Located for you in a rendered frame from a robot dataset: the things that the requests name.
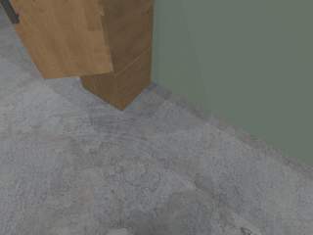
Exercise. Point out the right robot hand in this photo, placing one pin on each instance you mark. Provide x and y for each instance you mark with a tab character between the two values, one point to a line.
249	231

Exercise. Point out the handle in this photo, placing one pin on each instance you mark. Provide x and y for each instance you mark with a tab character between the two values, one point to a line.
13	16

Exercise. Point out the cupboard door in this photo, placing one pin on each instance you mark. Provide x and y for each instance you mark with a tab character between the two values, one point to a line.
64	38

